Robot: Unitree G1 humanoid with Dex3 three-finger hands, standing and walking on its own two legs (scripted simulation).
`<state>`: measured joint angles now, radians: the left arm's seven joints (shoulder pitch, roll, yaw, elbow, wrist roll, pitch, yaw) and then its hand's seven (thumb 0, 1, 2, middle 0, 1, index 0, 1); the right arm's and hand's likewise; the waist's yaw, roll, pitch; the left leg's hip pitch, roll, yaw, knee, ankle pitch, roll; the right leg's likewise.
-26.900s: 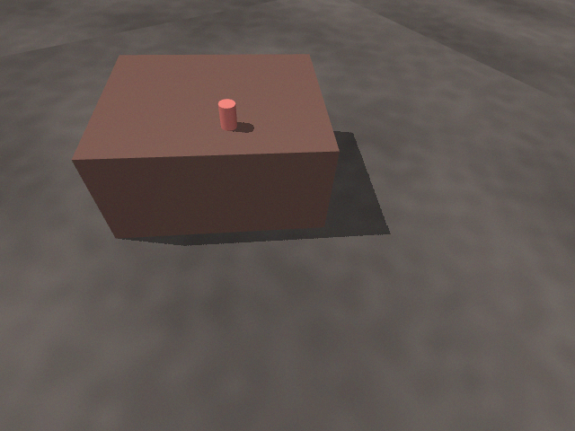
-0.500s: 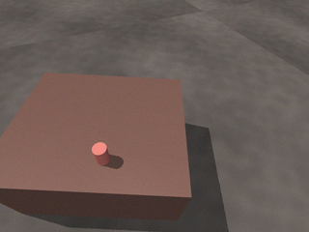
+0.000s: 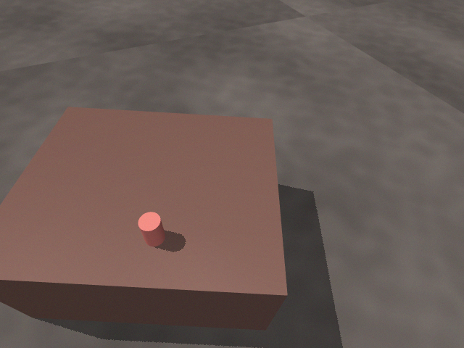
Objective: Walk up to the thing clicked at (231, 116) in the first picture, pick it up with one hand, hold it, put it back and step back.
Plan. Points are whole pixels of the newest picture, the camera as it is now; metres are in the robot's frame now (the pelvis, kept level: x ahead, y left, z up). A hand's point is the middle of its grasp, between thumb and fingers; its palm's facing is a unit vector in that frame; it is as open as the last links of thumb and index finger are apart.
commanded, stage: stand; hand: left
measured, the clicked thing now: (152, 229) +0.47 +0.22 -0.28
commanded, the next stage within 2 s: step back in 0.14 s
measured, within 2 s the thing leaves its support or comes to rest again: neither
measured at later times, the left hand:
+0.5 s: hand out of the picture +0.01 +0.24 -0.16, palm faces -0.01 -0.91 -0.42, open 7.4 cm
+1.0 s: hand out of the picture -0.08 +0.27 -0.17, palm faces +0.03 -0.92 -0.40, open 7.4 cm
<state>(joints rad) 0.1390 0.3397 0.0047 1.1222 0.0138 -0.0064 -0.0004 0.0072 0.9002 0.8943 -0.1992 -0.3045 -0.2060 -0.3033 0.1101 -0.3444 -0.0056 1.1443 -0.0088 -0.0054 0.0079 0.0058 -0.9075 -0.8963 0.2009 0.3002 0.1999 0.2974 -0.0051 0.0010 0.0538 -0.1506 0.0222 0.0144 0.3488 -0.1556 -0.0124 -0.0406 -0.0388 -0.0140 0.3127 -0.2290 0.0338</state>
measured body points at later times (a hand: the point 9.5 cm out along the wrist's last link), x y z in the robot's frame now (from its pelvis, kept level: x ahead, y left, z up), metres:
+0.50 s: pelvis -0.06 -0.03 -0.02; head +0.00 -0.05 +0.42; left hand +0.01 +0.29 -0.13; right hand +0.07 -0.35 -0.16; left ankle -0.06 +0.11 -0.68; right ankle -0.04 -0.14 -0.75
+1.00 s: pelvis -0.17 +0.00 -0.02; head -0.10 +0.01 +0.42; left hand -0.08 +0.32 -0.14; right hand -0.03 -0.31 -0.13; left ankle -0.14 +0.11 -0.75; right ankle -0.20 -0.14 -0.70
